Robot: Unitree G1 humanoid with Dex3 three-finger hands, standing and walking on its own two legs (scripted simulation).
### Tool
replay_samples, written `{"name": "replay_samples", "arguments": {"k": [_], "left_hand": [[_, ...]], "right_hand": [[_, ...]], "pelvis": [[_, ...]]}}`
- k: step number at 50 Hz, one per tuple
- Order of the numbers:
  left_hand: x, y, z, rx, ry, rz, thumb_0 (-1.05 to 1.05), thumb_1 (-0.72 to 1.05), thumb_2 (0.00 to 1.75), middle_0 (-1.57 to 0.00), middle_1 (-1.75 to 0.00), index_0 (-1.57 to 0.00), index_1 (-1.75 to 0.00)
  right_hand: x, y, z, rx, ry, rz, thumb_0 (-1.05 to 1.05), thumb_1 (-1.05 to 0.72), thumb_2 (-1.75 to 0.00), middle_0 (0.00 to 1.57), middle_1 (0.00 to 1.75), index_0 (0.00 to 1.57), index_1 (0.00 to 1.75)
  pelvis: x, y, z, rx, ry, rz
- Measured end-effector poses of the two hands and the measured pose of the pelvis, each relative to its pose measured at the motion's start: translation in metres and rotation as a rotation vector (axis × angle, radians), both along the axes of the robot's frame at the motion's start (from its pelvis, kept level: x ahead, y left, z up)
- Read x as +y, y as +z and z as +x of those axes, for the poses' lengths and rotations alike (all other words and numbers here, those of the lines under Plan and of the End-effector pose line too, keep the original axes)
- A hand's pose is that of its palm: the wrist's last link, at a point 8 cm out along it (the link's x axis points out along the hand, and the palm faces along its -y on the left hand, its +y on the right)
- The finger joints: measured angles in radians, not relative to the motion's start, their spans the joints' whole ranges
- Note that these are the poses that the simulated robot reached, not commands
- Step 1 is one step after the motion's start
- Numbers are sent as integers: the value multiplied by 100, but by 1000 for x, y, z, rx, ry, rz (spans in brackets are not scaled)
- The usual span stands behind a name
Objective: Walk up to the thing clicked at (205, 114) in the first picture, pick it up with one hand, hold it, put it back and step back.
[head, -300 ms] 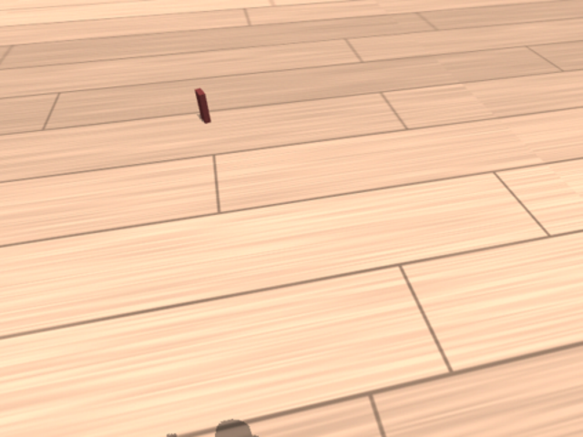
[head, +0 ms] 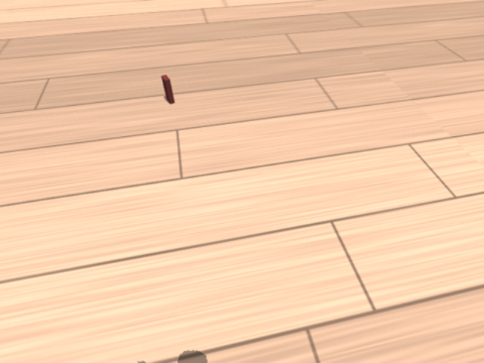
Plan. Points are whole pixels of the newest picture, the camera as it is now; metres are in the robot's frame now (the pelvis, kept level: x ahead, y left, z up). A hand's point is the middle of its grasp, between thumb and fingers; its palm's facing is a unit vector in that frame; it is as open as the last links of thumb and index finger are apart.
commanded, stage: stand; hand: left
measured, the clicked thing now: (168, 89) +1.96 +0.65 -0.69
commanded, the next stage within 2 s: walk up in 0.82 s
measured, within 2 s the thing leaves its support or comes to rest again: neither
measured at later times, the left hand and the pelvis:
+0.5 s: hand out of the picture +0.07 +0.26 -0.16, palm faces -0.03 -0.94 -0.34, open 7.4 cm; pelvis +0.00 +0.01 +0.00, yaw +0 degrees
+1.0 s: hand out of the picture +0.07 +0.30 -0.15, palm faces +0.09 -0.93 -0.36, open 7.4 cm; pelvis +0.03 +0.03 +0.00, yaw +4 degrees
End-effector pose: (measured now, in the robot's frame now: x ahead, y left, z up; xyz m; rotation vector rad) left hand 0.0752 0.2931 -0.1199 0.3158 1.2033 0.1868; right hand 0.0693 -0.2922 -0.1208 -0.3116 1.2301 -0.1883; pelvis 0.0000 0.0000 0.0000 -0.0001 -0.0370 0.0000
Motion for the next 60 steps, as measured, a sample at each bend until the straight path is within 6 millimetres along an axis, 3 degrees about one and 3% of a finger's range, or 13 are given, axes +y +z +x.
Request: {"name": "replay_samples", "arguments": {"k": [24, 44, 49, 54, 57, 60], "left_hand": [[7, -2, -9, 29, 8, 0, 0, 90, 90, -20, -30, -21, -30], [14, 1, -4, -13, 21, -15, 0, 90, 90, -20, -30, -21, -30], [45, 10, -15, -64, 86, 16, 0, 90, 89, -21, -30, -21, -30], [93, 10, -26, -13, 141, 58, 0, 90, 89, -21, -31, -21, -30], [128, -1, -18, 12, 169, 69, 0, 90, 90, -21, -31, -21, -30], [164, -21, 6, 30, 180, 77, 0, 90, 90, -20, -30, -21, -30]], "right_hand": [[6, 1, 1, 10, 3, -2, 0, -91, -89, 20, 30, 20, 30], [3, 2, 9, 4, 20, 10, 0, -90, -89, 20, 30, 20, 30], [-1, 11, 39, 15, 92, -21, 0, -91, -89, 20, 30, 20, 30], [12, 23, 98, -49, 142, -50, 1, -91, -89, 20, 30, 20, 30], [33, 28, 140, -93, 167, -71, 1, -91, -89, 20, 30, 20, 30], [58, 26, 176, -148, 169, -99, 0, -91, -89, 20, 30, 20, 30]], "pelvis": [[6, 1, 2, 5, 0, 0], [8, -1, 10, 21, 23, -10], [21, -2, 26, 32, 62, -8], [49, -7, 57, 13, 97, -26], [71, -17, 84, 11, 114, -36], [98, -32, 114, 10, 124, -16]]}}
